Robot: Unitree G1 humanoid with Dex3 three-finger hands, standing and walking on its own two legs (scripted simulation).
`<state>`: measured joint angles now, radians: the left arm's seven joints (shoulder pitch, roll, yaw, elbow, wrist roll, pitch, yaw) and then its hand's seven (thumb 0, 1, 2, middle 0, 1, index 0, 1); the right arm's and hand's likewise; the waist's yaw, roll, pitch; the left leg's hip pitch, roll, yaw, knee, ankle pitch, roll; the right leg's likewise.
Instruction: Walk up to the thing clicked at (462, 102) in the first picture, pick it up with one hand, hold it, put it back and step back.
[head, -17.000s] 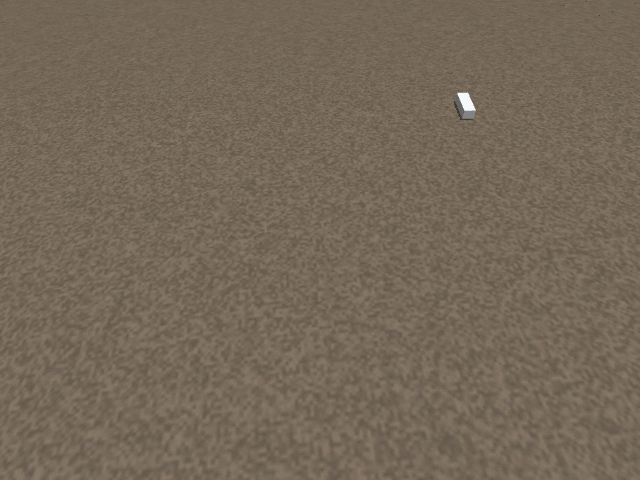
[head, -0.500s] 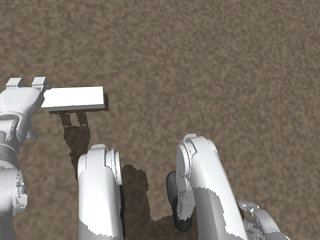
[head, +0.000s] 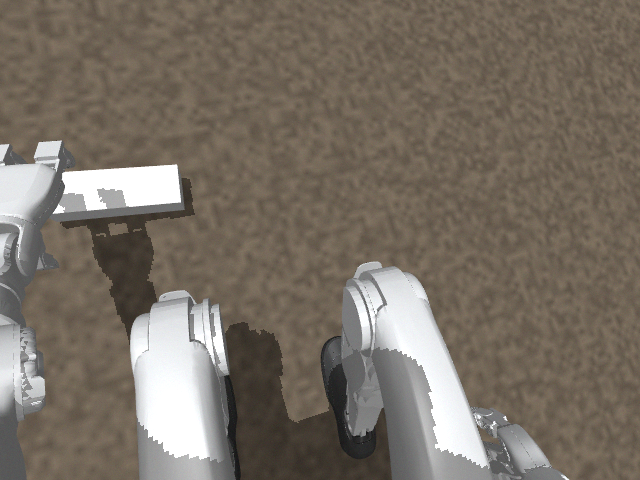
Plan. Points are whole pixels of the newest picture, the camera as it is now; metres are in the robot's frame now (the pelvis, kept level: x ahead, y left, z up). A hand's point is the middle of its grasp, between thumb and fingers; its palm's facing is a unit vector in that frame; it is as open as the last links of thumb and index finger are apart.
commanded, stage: rise first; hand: left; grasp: from above
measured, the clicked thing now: (117, 193) +0.50 +0.27 -0.31
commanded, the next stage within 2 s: approach in 1.60 s
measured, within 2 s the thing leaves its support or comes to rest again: neither
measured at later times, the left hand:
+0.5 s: hand (50, 210) +0.44 +0.31 -0.19, palm faces -0.46 -0.05 -0.89, open 14.1 cm
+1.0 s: hand (59, 202) +0.45 +0.31 -0.20, palm faces -0.47 -0.05 -0.88, open 14.1 cm
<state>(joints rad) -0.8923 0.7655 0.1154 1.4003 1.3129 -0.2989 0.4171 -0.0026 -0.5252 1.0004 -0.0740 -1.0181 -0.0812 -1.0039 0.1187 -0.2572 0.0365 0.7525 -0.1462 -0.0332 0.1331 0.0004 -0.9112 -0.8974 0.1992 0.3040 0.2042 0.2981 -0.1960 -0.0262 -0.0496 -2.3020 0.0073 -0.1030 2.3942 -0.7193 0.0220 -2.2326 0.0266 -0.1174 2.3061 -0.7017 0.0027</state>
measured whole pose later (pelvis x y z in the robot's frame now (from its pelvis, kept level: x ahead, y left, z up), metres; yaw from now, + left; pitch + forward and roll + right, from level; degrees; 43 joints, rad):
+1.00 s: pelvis +0.00 +0.00 -0.01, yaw -2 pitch +34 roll -10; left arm -0.99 0.83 0.09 1.49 1.31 -0.28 0.41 0.00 -0.54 1.02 -0.08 -1.04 -0.08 -1.03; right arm 0.14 -0.27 0.11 0.73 -0.15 -0.05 0.14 0.00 -0.91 -0.90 0.20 0.30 0.20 0.30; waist -0.26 -0.04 -0.01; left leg -2.34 0.01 -0.13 2.44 -0.70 0.02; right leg -2.26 0.03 -0.14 2.33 -0.68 0.01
